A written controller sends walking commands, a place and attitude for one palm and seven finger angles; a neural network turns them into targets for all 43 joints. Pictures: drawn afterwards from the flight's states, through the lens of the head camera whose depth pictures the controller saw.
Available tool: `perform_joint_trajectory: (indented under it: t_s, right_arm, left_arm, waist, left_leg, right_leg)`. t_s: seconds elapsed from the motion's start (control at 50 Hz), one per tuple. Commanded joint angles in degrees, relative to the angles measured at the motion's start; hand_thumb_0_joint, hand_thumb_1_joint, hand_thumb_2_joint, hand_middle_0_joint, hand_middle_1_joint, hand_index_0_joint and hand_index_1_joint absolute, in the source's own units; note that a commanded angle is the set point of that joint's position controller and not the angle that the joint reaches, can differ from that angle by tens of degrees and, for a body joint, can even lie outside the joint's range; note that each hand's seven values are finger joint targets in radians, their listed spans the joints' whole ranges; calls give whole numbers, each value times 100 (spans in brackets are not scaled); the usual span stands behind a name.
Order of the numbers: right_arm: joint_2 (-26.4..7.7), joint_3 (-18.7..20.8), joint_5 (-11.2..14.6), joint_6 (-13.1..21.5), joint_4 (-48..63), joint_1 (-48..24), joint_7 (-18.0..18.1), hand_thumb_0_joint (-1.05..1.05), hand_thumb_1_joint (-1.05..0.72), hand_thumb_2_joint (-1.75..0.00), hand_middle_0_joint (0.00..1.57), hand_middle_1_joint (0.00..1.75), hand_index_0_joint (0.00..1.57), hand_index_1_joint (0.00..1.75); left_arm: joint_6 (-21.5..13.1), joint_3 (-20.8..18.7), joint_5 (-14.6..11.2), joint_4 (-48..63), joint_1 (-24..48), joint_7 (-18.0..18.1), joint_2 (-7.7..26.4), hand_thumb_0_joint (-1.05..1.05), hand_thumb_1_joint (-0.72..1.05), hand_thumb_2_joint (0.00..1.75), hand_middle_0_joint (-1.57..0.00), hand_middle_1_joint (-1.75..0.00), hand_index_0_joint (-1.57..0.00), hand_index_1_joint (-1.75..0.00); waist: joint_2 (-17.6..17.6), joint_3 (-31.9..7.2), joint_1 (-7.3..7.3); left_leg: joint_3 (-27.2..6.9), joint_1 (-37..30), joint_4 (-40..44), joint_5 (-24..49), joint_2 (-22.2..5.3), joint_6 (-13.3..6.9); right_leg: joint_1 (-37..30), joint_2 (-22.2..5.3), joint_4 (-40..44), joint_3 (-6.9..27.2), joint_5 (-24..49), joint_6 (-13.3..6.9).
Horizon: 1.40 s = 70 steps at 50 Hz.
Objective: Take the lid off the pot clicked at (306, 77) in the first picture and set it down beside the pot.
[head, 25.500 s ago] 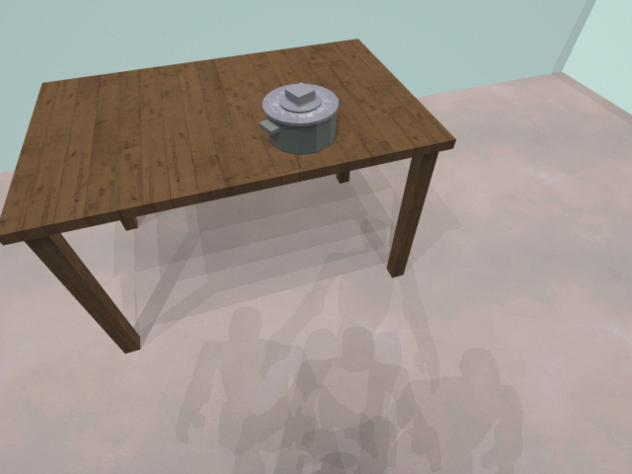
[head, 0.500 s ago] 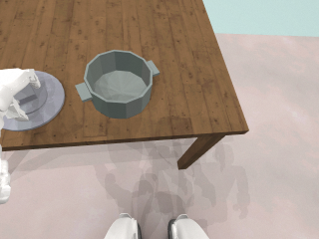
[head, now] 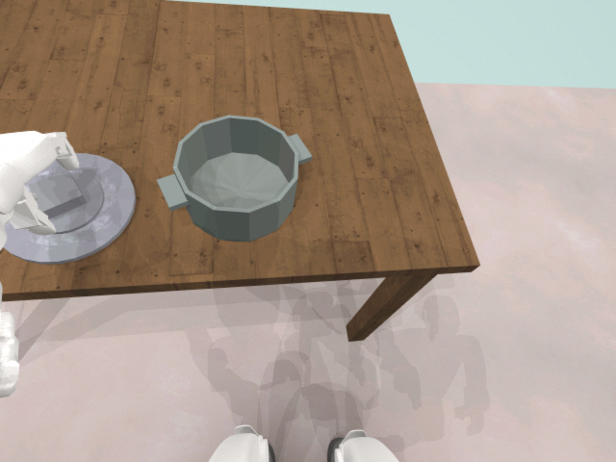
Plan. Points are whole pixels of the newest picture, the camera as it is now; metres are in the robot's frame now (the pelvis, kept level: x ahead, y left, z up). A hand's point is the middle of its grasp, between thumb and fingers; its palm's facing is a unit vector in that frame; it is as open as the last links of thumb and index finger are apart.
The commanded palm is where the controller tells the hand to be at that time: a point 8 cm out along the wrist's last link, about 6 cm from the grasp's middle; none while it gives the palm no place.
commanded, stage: raise the empty hand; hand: left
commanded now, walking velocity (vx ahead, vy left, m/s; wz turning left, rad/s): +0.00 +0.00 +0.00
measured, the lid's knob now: (58, 194) +0.49 +0.35 -0.04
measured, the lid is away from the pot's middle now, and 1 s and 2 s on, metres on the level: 0.26 0.26 0.26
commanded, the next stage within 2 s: draw the hand back to the body in 0.90 s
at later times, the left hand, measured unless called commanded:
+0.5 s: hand (10, 174) +0.44 +0.34 +0.07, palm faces -0.40 -0.12 -0.91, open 11.0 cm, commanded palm +0.47 +0.32 +0.13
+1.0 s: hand (3, 147) +0.44 +0.32 +0.11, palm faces -0.42 -0.11 -0.90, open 11.0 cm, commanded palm +0.46 +0.32 +0.16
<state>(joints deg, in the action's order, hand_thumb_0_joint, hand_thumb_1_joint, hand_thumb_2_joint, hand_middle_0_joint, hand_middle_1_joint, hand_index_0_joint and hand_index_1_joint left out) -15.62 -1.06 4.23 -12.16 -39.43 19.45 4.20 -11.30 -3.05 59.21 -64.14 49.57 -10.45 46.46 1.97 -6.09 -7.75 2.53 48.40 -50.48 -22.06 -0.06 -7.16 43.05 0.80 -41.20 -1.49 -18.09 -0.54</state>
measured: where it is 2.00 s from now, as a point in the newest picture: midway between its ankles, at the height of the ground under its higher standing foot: outside the picture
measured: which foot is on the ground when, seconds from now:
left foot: down 0.00-1.00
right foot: down 0.00-1.00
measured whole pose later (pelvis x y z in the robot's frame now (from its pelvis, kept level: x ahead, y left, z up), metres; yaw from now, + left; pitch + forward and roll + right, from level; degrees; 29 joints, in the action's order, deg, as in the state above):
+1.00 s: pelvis +0.02 -0.02 +0.03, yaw +2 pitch +13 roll -3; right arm -16.2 -0.7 5.5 -9.7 -39.8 18.1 4.9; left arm -10.7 0.4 55.8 -60.6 51.4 -18.9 45.8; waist 2.1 -4.5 -4.8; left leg 2.6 32.5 -36.9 -17.6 1.4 -5.7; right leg 28.3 -0.3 -30.1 -0.9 -14.9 0.8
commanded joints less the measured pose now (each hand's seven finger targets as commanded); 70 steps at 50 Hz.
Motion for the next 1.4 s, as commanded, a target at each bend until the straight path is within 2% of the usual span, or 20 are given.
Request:
perform_joint_trajectory:
  t_s: [0.0,0.12,0.28,0.34,0.38,0.42,0.48,0.52,0.56,0.62,0.68,0.76,0.78,0.84,0.9,0.98,1.08,1.24,1.32,1.38]
  right_arm:
    - [-1217,421,-29,49,219,809,54,0,-90,-90,20,30,20,30]
    - [-1246,429,-6,72,220,764,70,0,-90,-90,20,30,20,30]
    - [-1216,450,11,132,220,656,51,0,-90,-90,20,30,20,30]
    - [-1240,418,35,185,225,642,56,0,-90,-90,20,30,20,30]
    - [-1253,412,42,228,274,627,95,0,-90,-90,20,30,20,30]
    - [-1207,438,39,252,249,637,78,0,-90,-90,20,30,20,30]
    - [-1214,419,52,291,292,598,89,0,-90,-90,20,30,20,30]
    - [-1217,417,59,295,231,601,85,0,-90,-90,20,30,20,30]
    - [-1229,408,73,326,268,606,89,0,-90,-90,20,30,20,30]
    - [-1181,423,59,344,278,557,111,0,-90,-90,20,30,20,30]
    - [-1177,404,70,347,339,498,126,0,-90,-90,20,30,20,30]
    - [-1156,419,76,334,338,451,82,0,-90,-90,20,30,20,30]
    - [-1163,421,79,339,368,410,101,0,-90,-90,20,30,20,30]
    - [-1183,386,109,327,291,422,100,0,-90,-90,20,30,20,30]
    - [-1152,404,74,336,323,415,117,0,-90,-90,20,30,20,30]
    - [-1188,357,97,338,343,382,181,0,-90,-90,20,30,20,30]
    - [-1117,392,72,308,508,211,140,0,-90,-90,20,30,20,30]
    - [-1066,409,75,175,637,-81,38,0,-90,-90,20,30,20,30]
    - [-1008,393,82,136,708,-250,7,0,-90,-90,20,30,20,30]
    - [-991,390,76,136,792,-439,2,0,-90,-90,20,30,20,30]
  left_arm:
    - [-7,-172,-166,942,2222,97,1567,0,2,57,-32,-91,-32,-91]
    - [-83,-269,-223,1282,2476,-8,1773,0,2,57,-32,-91,-32,-91]
    - [-38,-91,-274,1266,2465,5,1470,0,2,57,-32,-91,-32,-91]
    - [61,-60,-276,1016,2519,12,1553,0,2,57,-32,-91,-32,-91]
    - [15,-215,-242,1302,2643,-17,1787,0,2,57,-32,-91,-32,-91]
    - [59,52,-279,1350,2712,-78,1400,0,2,57,-32,-91,-32,-91]
    - [39,-266,-296,1289,2496,-133,1769,0,2,57,-32,-91,-32,-91]
    - [130,74,-334,1171,2691,-209,1419,0,2,57,-32,-91,-32,-91]
    - [130,-29,-333,1192,2673,-251,1579,0,2,57,-32,-91,-32,-91]
    - [67,-73,-319,1596,2876,-351,1649,0,2,57,-32,-91,-32,-91]
    - [28,-288,-358,1435,2554,-411,1841,0,2,57,-32,-91,-32,-91]
    - [98,-74,-404,1542,2675,-501,1606,0,2,57,-32,-91,-32,-91]
    - [41,-299,-383,1717,2710,-522,1879,0,2,57,-32,-91,-32,-91]
    - [131,80,-449,996,2507,-607,1472,0,2,57,-32,-91,-32,-91]
    - [50,-2,-391,1556,2804,-664,1586,0,2,57,-32,-91,-32,-91]
    - [-24,-296,-421,1279,2634,-667,1984,0,2,57,-32,-91,-32,-91]
    - [-140,-562,-434,1870,2239,-643,2125,0,2,57,-32,-91,-32,-91]
    - [-148,-802,-649,2231,1498,-656,2132,0,2,57,-32,-91,-32,-91]
    - [-119,-651,-765,2443,1182,-697,1826,0,2,57,-32,-91,-32,-91]
    - [-152,-804,-789,2985,1222,-698,1981,0,2,57,-32,-91,-32,-91]
  waist:
    - [1145,-2394,45]
    - [1012,-2358,117]
    - [1046,-2116,159]
    - [727,-1932,126]
    - [879,-2188,199]
    - [1001,-2136,155]
    - [888,-2213,264]
    - [697,-1924,147]
    - [604,-1969,190]
    - [984,-2237,222]
    - [772,-2151,291]
    - [720,-2077,267]
    - [888,-2202,323]
    - [373,-1565,201]
    - [785,-2000,247]
    - [389,-1911,263]
    - [820,-2322,400]
    - [606,-2065,465]
    - [538,-1920,462]
    - [771,-1981,500]
  left_leg:
    - [-973,-3803,718,3303,-280,710]
    - [-931,-3783,944,2994,-246,645]
    - [-1036,-4070,1209,2955,-276,710]
    - [-885,-3758,1293,2362,-204,593]
    - [-932,-3939,1342,2618,-200,631]
    - [-1002,-4203,1372,2885,-249,696]
    - [-913,-4170,1369,3083,-194,659]
    - [-850,-4002,1434,2775,-201,598]
    - [-804,-3938,1488,2670,-167,548]
    - [-827,-4348,1477,3268,-181,610]
    - [-760,-4233,1508,3413,-148,573]
    - [-728,-4255,1594,3274,-147,523]
    - [-752,-4398,1580,3553,-150,546]
    - [-630,-3892,1638,2832,-127,434]
    - [-689,-4301,1631,3346,-132,483]
    - [-534,-3869,1652,3002,-69,359]
    - [-540,-4259,1599,3715,-65,401]
    - [-495,-4159,1658,3585,-25,280]
    - [-478,-4159,1722,3550,1,240]
    - [-546,-4359,1788,3708,-5,259]
  right_leg:
    - [561,356,388,-359,592,-250]
    - [163,317,586,-278,628,-263]
    - [139,275,771,-250,598,-271]
    - [-143,265,877,-232,541,-262]
    - [-304,242,864,-206,704,-281]
    - [-151,255,906,-258,663,-266]
    - [-461,246,962,-207,880,-277]
    - [-414,241,1045,-234,786,-245]
    - [-623,243,1084,-219,843,-258]
    - [-698,231,1130,-217,1028,-262]
    - [-925,220,1177,-215,1219,-264]
    - [-1033,221,1282,-230,1200,-247]
    - [-1098,195,1276,-207,1307,-264]
    - [-995,208,1340,-224,1089,-227]
    - [-1081,201,1317,-228,1265,-257]
    - [-1381,185,1344,-163,1442,-239]
    - [-1605,164,1311,-182,1751,-254]
    - [-1927,135,1412,-199,1871,-211]
    - [-2000,132,1478,-201,1900,-202]
    - [-2084,96,1520,-182,1902,-238]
